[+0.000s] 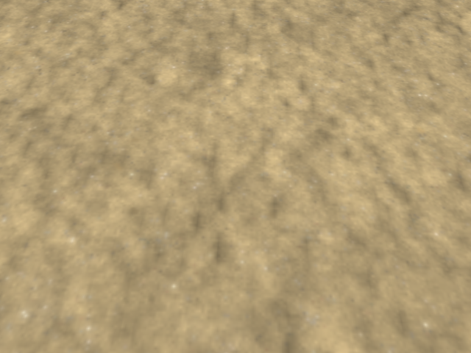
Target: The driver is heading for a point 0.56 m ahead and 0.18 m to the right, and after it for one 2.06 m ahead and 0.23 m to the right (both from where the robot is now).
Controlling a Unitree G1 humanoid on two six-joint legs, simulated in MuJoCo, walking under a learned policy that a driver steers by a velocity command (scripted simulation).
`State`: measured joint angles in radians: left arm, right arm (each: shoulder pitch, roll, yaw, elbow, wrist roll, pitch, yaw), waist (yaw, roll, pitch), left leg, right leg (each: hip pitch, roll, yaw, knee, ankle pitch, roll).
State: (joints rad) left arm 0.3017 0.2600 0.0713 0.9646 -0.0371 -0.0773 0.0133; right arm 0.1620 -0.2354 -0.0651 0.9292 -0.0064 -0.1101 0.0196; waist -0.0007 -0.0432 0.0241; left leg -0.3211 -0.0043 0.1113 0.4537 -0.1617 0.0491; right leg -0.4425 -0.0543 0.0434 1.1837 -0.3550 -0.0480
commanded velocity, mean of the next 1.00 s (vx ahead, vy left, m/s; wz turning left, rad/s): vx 0.50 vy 0.00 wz -0.31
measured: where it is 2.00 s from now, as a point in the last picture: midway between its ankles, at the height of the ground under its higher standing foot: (287, 185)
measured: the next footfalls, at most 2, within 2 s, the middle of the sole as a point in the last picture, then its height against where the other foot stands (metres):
right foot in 0.42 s outside the picture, level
left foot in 0.94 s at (263, 269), level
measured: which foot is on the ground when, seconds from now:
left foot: down 0.00-0.40, up 0.42-0.92, down 0.94-1.00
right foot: up 0.00-0.40, down 0.42-0.96, up 0.98-1.00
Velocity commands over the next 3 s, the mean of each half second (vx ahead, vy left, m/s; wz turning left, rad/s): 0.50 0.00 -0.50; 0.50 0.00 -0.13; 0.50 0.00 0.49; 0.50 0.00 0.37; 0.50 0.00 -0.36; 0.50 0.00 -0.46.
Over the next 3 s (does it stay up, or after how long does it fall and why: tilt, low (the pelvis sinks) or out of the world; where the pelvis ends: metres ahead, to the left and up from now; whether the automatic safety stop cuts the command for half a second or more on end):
stays up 1.68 -0.15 -0.01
